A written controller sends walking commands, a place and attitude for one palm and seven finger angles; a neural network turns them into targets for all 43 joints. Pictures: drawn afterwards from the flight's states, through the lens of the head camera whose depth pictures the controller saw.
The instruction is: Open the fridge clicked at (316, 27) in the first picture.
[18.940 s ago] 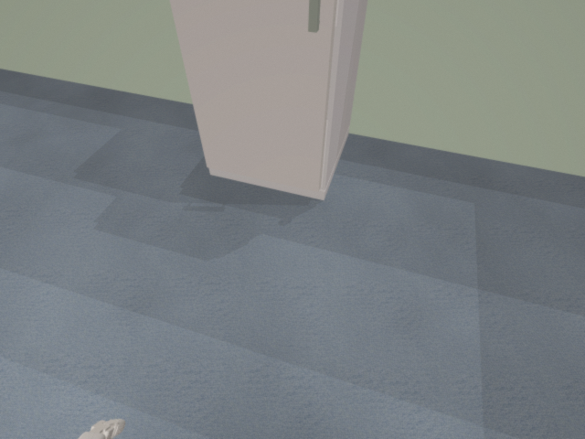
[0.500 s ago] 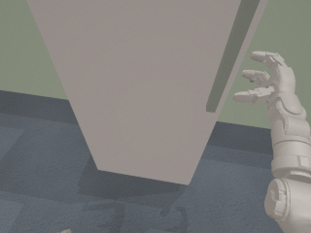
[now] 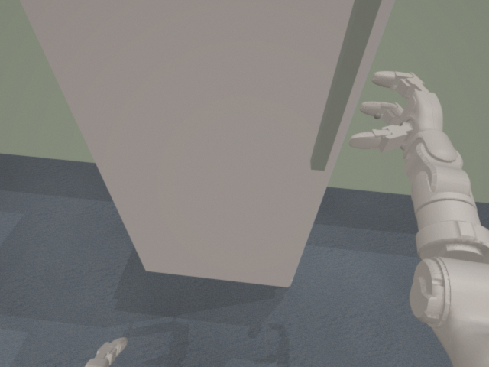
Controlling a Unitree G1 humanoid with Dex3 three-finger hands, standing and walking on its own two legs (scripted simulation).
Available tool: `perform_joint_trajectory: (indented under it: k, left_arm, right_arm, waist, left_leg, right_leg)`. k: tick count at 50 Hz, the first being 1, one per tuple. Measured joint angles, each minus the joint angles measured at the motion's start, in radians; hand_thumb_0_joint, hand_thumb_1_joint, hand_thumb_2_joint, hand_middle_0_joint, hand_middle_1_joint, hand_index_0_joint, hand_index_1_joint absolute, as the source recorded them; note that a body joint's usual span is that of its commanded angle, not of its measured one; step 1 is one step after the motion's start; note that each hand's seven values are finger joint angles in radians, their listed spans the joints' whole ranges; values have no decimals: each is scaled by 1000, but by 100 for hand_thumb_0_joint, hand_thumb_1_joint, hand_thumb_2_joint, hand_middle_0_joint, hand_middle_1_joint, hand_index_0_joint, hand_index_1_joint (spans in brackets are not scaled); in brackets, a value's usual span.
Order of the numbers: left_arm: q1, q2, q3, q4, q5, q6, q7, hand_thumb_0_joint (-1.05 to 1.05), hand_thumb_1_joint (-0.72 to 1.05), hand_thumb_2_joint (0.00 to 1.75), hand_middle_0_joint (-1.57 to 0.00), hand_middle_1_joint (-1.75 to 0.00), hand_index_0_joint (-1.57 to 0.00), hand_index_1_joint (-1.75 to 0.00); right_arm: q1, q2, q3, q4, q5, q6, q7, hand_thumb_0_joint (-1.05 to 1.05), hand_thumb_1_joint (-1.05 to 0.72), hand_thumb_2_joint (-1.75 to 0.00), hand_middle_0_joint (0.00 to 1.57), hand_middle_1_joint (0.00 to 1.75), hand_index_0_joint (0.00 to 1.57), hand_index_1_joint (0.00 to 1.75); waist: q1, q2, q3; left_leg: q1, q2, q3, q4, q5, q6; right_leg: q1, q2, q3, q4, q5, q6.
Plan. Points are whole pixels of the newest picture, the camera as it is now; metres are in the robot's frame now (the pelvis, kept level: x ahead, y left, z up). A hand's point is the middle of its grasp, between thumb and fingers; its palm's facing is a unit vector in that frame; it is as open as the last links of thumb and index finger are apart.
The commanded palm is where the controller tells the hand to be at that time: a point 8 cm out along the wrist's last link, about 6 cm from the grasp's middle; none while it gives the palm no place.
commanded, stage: move the hooked fingers beside the handle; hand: right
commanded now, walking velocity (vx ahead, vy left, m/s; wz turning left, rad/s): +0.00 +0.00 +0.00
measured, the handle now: (339, 79) +0.53 -0.10 +0.23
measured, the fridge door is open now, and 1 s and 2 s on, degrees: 0 0 0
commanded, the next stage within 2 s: feel for the door with the fingertips in 0.32 s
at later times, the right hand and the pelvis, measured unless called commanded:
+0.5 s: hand (383, 121) +0.46 -0.17 +0.20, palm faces +0.02 +1.00 +0.02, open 14.0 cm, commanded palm +0.43 -0.21 +0.21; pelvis +0.01 -0.01 +0.00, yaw +1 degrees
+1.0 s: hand (358, 115) +0.46 -0.12 +0.21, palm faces +0.03 +1.00 +0.02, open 14.0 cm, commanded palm +0.44 -0.18 +0.21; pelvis +0.00 +0.00 +0.00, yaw +1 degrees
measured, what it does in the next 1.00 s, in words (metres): stands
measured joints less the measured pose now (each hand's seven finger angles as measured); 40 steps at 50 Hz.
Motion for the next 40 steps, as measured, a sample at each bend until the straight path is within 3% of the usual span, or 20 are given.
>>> perform_joint_trajectory:
  k: [9,16,23,31,40]
  left_arm:
    - [72,11,15,24,5,-5,3,1,90,90,-21,-30,-20,-30]
    - [101,19,27,30,-3,-5,1,1,91,90,-20,-30,-20,-30]
    - [63,13,26,16,-2,-7,-1,1,91,90,-20,-30,-20,-30]
    - [-2,-1,16,-1,-1,-13,-8,1,91,90,-20,-30,-20,-30]
    - [-43,-24,-1,-13,9,-2,-14,1,90,90,-21,-30,-20,-30]
  right_arm:
    - [25,-43,-62,14,-20,-42,-2,-1,50,-30,30,120,30,120]
    - [74,-56,-61,-57,-1,-21,24,-1,50,-30,30,120,30,120]
    - [111,-21,-49,-131,6,22,11,-1,50,-30,30,120,30,120]
    - [102,50,21,-182,13,55,-27,-1,51,-30,30,120,30,120]
    - [68,106,44,-157,-5,64,-90,-1,50,-30,30,120,30,120]
  waist:
    - [31,3,9]
    - [28,2,2]
    - [15,3,-3]
    - [-11,-1,-6]
    - [-13,0,-7]
  left_leg:
    - [-17,-6,-22,-1,5,-2]
    - [-7,-8,-31,-14,7,-5]
    - [3,-4,-28,-17,7,-8]
    - [17,3,-14,-12,2,-10]
    - [20,4,-11,-8,4,-7]
  right_leg:
    - [-9,-8,-21,-1,-4,-2]
    - [0,-10,-29,-4,-10,-4]
    - [7,-6,-27,-3,-12,-7]
    - [15,3,-13,2,-11,-9]
    - [22,4,-10,-6,-2,-7]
